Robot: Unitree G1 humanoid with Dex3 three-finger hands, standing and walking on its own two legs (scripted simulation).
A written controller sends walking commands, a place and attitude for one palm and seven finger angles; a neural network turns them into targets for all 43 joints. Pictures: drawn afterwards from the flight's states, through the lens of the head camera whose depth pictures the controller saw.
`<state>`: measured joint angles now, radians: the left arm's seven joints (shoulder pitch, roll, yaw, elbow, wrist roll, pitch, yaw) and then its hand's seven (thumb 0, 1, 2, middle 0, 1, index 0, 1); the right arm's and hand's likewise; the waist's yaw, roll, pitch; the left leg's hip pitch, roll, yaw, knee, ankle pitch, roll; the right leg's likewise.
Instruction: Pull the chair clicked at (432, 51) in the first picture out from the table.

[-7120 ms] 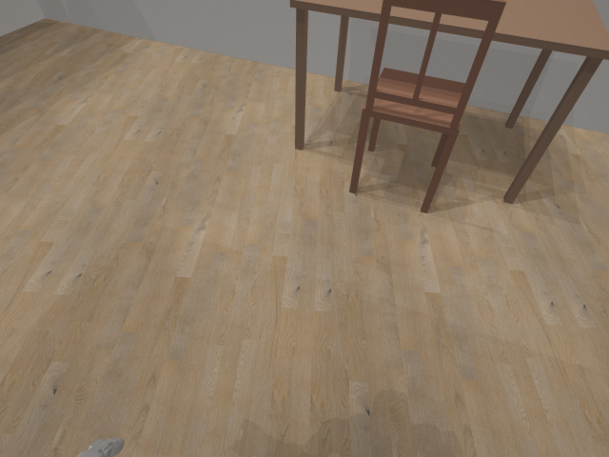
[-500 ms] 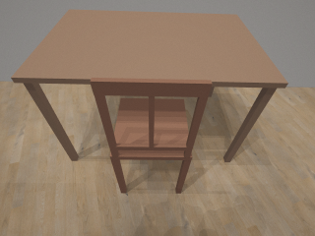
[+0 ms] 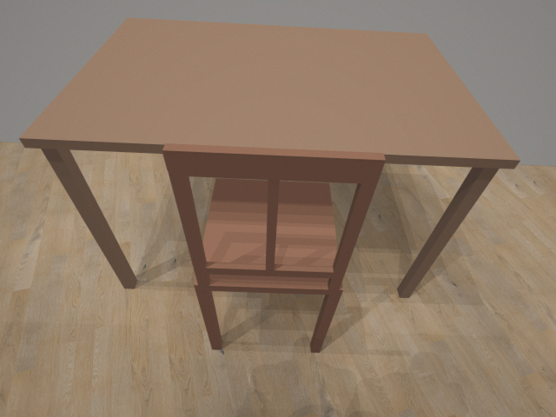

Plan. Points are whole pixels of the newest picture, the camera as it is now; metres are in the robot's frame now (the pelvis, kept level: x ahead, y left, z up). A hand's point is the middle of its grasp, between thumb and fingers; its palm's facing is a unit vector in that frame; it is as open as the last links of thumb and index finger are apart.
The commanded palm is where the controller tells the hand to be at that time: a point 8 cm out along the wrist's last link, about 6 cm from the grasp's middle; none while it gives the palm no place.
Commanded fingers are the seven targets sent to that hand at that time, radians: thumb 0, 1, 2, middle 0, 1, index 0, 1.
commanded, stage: come to a stop and stand still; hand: left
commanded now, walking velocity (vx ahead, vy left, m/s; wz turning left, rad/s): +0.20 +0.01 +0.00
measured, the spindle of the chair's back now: (271, 228) +0.49 +0.05 -0.07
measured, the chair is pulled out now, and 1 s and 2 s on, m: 0.00 0.00 0.00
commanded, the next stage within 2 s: look again from close up in 1.52 s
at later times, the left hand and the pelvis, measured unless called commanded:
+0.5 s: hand out of the picture +0.07 +0.18 -0.17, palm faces +0.05 -0.96 -0.26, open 7.3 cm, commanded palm none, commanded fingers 0.00 0.90 0.90 -0.20 -0.30 -0.20 -0.30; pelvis +0.05 -0.01 +0.00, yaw -1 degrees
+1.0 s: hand out of the picture +0.04 +0.18 -0.16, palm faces -0.01 -0.97 -0.23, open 7.4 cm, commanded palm none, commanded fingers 0.00 0.90 0.90 -0.20 -0.30 -0.20 -0.30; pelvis -0.01 -0.01 +0.00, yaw -1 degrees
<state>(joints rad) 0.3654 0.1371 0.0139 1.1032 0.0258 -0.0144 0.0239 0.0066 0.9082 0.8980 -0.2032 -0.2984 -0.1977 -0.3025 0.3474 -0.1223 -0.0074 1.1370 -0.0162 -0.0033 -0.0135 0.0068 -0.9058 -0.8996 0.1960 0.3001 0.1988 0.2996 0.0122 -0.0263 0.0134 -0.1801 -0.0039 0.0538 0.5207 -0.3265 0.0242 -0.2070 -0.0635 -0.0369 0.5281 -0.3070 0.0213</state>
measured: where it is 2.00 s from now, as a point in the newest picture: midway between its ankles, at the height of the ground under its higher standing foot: outside the picture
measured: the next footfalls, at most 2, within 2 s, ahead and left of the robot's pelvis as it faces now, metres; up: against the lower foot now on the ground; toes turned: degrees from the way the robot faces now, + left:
none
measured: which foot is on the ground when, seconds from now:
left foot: down 0.00-1.00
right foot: down 0.00-1.00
